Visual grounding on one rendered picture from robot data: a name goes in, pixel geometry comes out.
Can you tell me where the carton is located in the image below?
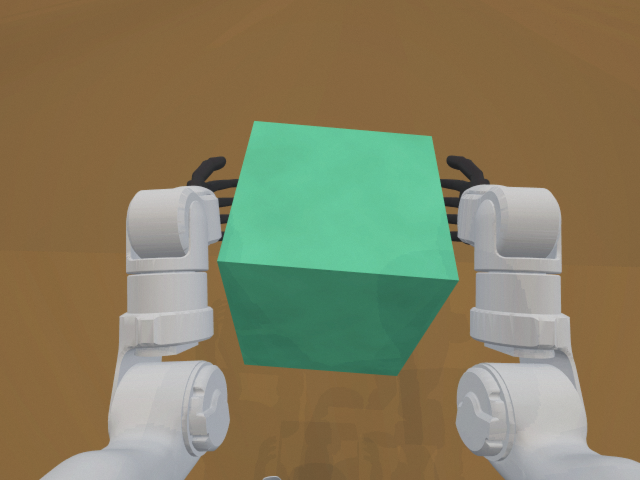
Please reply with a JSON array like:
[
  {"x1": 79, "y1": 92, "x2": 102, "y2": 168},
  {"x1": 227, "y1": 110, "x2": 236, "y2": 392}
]
[{"x1": 217, "y1": 121, "x2": 459, "y2": 376}]

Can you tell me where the robot right forearm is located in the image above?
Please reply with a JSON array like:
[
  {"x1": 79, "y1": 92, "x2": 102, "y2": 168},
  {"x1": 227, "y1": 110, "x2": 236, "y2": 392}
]
[{"x1": 457, "y1": 185, "x2": 587, "y2": 437}]

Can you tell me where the robot left forearm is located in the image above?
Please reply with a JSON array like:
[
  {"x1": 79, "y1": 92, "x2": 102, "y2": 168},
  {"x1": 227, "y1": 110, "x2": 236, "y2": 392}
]
[{"x1": 108, "y1": 186, "x2": 222, "y2": 438}]

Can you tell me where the right robot hand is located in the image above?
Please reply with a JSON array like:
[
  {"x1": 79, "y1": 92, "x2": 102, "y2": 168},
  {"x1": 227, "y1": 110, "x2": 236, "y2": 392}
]
[{"x1": 440, "y1": 156, "x2": 490, "y2": 245}]

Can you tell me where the robot left upper arm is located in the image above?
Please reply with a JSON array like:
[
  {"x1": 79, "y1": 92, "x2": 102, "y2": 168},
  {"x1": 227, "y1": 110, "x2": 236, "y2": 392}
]
[{"x1": 40, "y1": 360, "x2": 230, "y2": 480}]

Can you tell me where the robot right upper arm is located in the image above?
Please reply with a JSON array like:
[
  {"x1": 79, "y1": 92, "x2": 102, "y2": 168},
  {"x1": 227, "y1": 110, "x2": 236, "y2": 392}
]
[{"x1": 456, "y1": 363, "x2": 640, "y2": 480}]

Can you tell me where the left robot hand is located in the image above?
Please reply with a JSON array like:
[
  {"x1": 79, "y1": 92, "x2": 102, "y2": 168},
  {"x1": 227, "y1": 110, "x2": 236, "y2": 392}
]
[{"x1": 187, "y1": 156, "x2": 239, "y2": 241}]

